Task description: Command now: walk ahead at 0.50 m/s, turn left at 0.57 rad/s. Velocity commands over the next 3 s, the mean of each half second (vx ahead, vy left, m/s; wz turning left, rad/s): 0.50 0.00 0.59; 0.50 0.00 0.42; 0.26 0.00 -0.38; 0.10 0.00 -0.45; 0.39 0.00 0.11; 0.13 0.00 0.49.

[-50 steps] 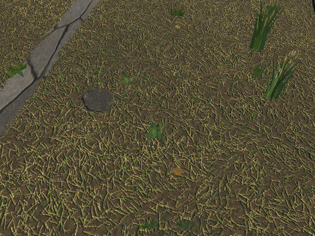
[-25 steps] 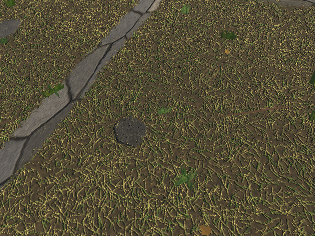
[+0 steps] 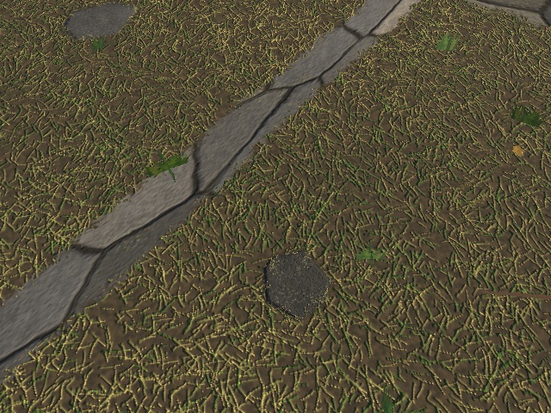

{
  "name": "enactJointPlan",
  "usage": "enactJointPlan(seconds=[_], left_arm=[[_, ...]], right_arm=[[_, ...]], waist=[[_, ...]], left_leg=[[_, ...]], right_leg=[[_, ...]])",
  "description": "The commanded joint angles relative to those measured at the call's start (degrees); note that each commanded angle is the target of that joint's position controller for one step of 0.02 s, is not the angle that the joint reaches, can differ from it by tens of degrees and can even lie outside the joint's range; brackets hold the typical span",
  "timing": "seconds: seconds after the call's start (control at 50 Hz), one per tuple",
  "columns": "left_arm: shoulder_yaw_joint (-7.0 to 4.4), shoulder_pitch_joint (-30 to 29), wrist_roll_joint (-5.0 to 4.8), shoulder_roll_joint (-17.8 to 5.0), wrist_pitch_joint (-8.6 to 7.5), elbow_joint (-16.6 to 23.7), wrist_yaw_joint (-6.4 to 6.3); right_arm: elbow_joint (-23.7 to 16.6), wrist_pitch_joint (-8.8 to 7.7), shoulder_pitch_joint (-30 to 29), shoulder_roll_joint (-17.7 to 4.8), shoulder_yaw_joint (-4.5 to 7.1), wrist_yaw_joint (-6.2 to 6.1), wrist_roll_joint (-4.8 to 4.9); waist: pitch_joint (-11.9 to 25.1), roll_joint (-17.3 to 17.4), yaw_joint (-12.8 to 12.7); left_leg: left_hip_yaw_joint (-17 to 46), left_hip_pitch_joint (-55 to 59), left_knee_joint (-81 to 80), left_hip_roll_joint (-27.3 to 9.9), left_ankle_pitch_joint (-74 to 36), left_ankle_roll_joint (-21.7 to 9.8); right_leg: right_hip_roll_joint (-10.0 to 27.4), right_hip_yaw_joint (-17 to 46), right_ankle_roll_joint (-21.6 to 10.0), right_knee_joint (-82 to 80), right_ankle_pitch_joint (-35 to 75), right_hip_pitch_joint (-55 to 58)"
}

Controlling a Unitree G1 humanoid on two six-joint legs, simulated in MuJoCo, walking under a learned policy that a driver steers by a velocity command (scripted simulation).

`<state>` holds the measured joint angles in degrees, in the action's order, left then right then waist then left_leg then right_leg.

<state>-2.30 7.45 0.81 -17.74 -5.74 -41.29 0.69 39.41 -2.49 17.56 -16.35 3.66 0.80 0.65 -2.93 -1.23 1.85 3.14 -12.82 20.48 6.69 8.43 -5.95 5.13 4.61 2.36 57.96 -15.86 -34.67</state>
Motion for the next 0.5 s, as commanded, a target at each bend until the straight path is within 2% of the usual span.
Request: enactJointPlan(seconds=[0.02, 0.06, 0.1, 0.14, 0.2, 0.22, 0.24, 0.26, 0.28, 0.3, 0.32, 0.34, 0.36, 0.38, 0.4, 0.44, 0.5], left_arm=[[-0.56, -1.36, 0.34, -3.08, 0.24, 3.41, -0.2], [-0.28, -5.44, -0.01, -2.35, -0.1, 4.28, -0.21], [-0.39, -8.71, -0.72, -2.79, -0.4, 5.36, 0.1], [-0.93, -9.85, -1.18, -4.25, -0.76, 6.01, 0.4], [-2.1, -7.66, -1.41, -6.44, -1.52, 5.72, 0.73], [-2.65, -3.97, -1.38, -6.94, -1.78, 4.74, 0.58], [-3.51, 1.51, -0.79, -8.52, -2.07, 3.75, 0.2], [-4.33, 9.87, -0.05, -11.61, -2.09, 3.04, -0.3], [-5.24, 13.4, 0.26, -15.16, -1.18, 0.95, 0.18], [-4.04, 11.34, -0.88, -9.35, -0.95, 2.15, 0.49], [-3.24, 9.27, -1.04, -6.46, -0.58, 2.58, 0.22], [-2.76, 6.77, -0.51, -5.51, -0.3, 2.81, 0.15], [-2.43, 5.38, -0.31, -4.32, -0.09, 2.27, 0.01], [-2.21, 4.89, 0.0, -3.9, -0.19, 1.87, -0.22], [-2.22, 4.8, -0.14, -3.52, -0.39, 1.43, -0.31], [-2.61, 5.37, -0.55, -4.39, -0.81, 0.3, -0.37], [-3.28, 6.05, -0.51, -6.32, -0.77, -1.08, -0.51]], right_arm=[[-4.24, -0.96, -2.26, -10.12, 2.85, -1.25, 0.34], [-3.48, -0.7, -0.82, -10.09, 2.8, -1.61, 0.33], [-2.41, -0.47, 1.69, -10.62, 3.0, -1.66, 0.58], [-1.75, -0.22, 2.85, -10.14, 2.96, -1.75, 0.97], [-1.63, 0.25, 2.4, -9.73, 3.02, -2.01, 0.75], [-1.83, 0.45, 1.68, -8.92, 2.79, -1.98, 0.67], [-2.16, 0.39, 1.79, -6.58, 1.95, -1.82, 0.42], [-3.03, 0.26, 3.2, -2.72, 0.52, -1.66, -0.56], [-4.99, -0.2, 10.24, -1.34, -0.09, -1.63, 1.55], [-3.08, -0.05, 9.03, -7.6, 1.04, -1.94, 1.98], [-3.71, 0.29, 3.09, -10.16, 1.84, -1.91, 1.45], [-4.0, 0.56, 0.66, -9.56, 1.87, -2.0, 0.82], [-4.62, 0.56, -1.11, -8.76, 1.98, -1.78, 0.37], [-4.88, 0.72, -0.91, -7.65, 1.94, -1.35, 0.73], [-4.94, 0.97, -0.69, -6.55, 1.8, -1.11, 1.08], [-5.77, 1.43, -2.01, -4.73, 1.37, -0.9, 1.03], [-7.07, 1.48, -5.09, -3.77, 0.92, -0.62, 0.7]], waist=[[2.37, 3.43, -1.2], [2.36, 5.42, 0.62], [2.39, 5.9, 2.13], [2.48, 6.52, 2.14], [2.9, 8.52, 0.21], [3.89, 8.91, -1.9], [7.89, 7.84, -4.57], [16.15, 0.07, -7.24], [20.79, -19.74, -3.5], [15.57, -11.62, -4.88], [9.26, -6.77, -6.21], [6.16, -3.02, -5.29], [3.56, -2.9, -4.56], [2.92, -4.72, -3.49], [2.69, -5.63, -3.22], [1.86, -4.91, -3.14], [1.26, -3.09, -3.56]], left_leg=[[11.28, -2.22, -8.83, -12.59, -12.45, -9.86], [9.64, -4.7, -7.4, -10.39, -8.24, -7.33], [12.06, -4.38, -6.73, -11.22, -3.91, -6.34], [15.67, -0.68, -3.91, -12.64, -0.8, -5.74], [20.89, 3.84, 1.59, -14.57, -0.62, -4.59], [21.04, 3.46, 4.51, -13.55, -1.64, -3.61], [18.9, 1.4, 11.95, -10.66, -2.73, -1.8], [13.34, -5.69, 28.64, -6.55, 7.55, 0.48], [7.04, -25.58, 45.26, -0.7, 27.08, 3.49], [8.5, -31.69, 52.31, -5.36, 23.71, 4.45], [6.93, -32.97, 53.7, -6.98, 18.37, 4.85], [5.54, -30.89, 52.68, -8.86, 14.32, 5.3], [5.4, -30.02, 50.26, -10.36, 11.67, 5.54], [4.98, -27.53, 48.83, -11.84, 10.04, 5.55], [4.08, -26.52, 47.73, -12.35, 9.28, 5.67], [3.07, -27.55, 45.2, -13.01, 7.84, 6.14], [2.74, -30.15, 38.45, -13.57, 2.42, 6.94]], right_leg=[[-1.21, -1.44, 2.13, -11.59, 10.65, 1.77], [-3.35, -2.2, 2.24, -20.13, 19.04, 5.97], [-4.74, -1.72, 2.12, -24.33, 22.39, 8.4], [-4.84, 0.19, 1.37, -27.72, 20.65, 8.44], [-4.8, 1.01, -0.93, -30.1, 13.29, 11.14], [-4.95, 0.0, -2.23, -32.08, 12.4, 15.96], [-2.58, 1.11, -4.37, -32.85, 11.5, 25.39], [7.8, 11.27, -7.91, -32.3, 7.78, 39.92], [18.62, 38.65, -16.39, -39.11, -8.62, 53.84], [18.18, 39.9, -15.15, -41.54, -19.48, 50.63], [15.9, 30.44, -12.88, -41.82, -15.71, 44.47], [13.43, 23.18, -11.83, -42.45, -7.26, 38.44], [11.4, 18.09, -11.79, -43.5, -1.07, 34.28], [9.98, 13.89, -11.31, -44.78, 2.57, 31.29], [9.05, 10.84, -11.46, -46.07, 4.65, 29.99], [9.24, 6.51, -12.57, -47.96, 8.84, 29.06], [10.06, 1.36, -13.55, -49.23, 15.24, 30.78]])
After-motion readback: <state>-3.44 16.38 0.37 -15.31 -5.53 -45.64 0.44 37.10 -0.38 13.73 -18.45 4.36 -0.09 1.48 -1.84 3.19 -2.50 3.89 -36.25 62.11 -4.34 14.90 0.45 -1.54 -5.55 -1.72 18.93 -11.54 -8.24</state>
